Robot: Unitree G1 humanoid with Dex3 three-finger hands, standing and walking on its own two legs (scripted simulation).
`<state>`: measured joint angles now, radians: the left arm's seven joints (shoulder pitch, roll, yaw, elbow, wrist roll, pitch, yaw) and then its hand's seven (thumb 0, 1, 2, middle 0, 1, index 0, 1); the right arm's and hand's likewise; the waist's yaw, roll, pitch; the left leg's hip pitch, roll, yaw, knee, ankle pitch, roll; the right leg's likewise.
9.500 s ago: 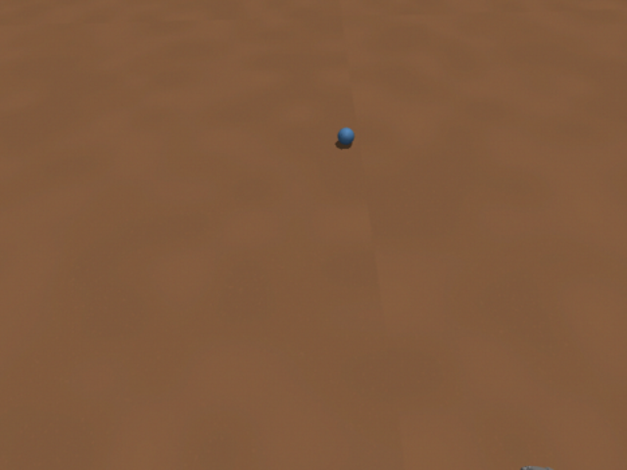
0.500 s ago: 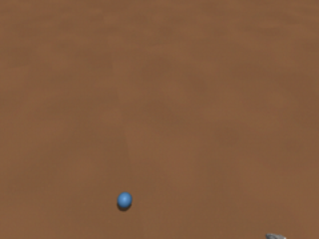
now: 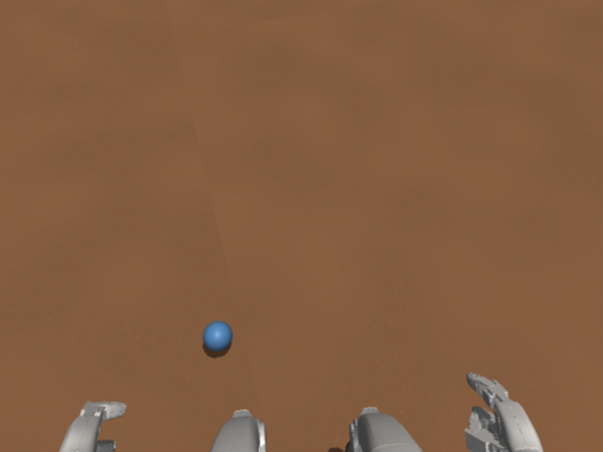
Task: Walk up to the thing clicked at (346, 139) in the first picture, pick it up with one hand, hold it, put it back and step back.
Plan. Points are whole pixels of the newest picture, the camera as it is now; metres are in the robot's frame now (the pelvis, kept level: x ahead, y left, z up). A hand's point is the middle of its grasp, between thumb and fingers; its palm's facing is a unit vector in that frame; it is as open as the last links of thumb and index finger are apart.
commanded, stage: rise first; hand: left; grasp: from above
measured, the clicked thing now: (217, 335) +0.44 +0.24 -0.67
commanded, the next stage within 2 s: none
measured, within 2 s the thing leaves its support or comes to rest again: neither
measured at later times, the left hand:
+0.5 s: hand out of the picture +0.15 +0.28 -0.22, palm faces -0.26 -0.81 -0.53, open 14.0 cm
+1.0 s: hand (165, 378) +0.29 +0.30 -0.41, palm faces -0.46 -0.32 -0.83, open 14.0 cm
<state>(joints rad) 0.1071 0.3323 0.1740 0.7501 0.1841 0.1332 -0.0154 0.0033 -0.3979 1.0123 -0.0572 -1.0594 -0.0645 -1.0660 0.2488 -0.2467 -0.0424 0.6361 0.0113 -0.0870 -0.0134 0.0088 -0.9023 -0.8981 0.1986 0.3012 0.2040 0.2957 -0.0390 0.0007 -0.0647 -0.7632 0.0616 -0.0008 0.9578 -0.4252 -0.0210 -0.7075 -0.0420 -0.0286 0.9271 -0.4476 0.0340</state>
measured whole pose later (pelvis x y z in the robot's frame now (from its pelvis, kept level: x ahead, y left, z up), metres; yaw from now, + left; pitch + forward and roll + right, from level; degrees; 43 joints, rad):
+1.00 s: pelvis -0.08 -0.01 -0.28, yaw -4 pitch +33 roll -4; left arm -0.48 0.60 0.17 0.90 0.85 -0.18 0.09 0.00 -0.53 1.03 -0.05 -1.09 -0.06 -1.10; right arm 0.08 -0.27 -0.06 0.70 -0.04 -0.11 0.07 0.01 -0.87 -0.89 0.20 0.30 0.20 0.30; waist -0.03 0.01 -0.12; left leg -2.00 0.07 -0.11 2.05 -0.64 -0.04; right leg -1.93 -0.01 -0.03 2.03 -0.69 0.03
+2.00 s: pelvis -0.08 +0.00 -0.38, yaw -7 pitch +33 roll -7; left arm -0.83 0.80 0.18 1.34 1.28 -0.33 0.36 0.00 -0.52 0.99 -0.07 -1.03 -0.09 -1.03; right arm 0.09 -0.26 0.00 0.77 -0.16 -0.01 0.13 0.00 -0.91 -0.90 0.20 0.30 0.20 0.30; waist -0.15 -0.03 -0.05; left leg -2.31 0.04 -0.18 2.39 -0.66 -0.04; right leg -2.20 0.01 -0.05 2.33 -0.70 0.05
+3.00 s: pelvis -0.08 +0.00 -0.38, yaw -9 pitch +34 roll -8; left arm -1.06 0.79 0.09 1.50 1.20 -0.10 0.29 0.01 -0.52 0.97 -0.07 -1.07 -0.10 -1.06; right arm 0.19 -0.28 0.10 0.71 -0.12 0.00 0.13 0.00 -0.91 -0.90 0.20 0.30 0.20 0.30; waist -0.31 0.02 -0.02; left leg -2.31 0.06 -0.19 2.37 -0.67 -0.03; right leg -2.21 0.03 -0.06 2.30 -0.69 0.06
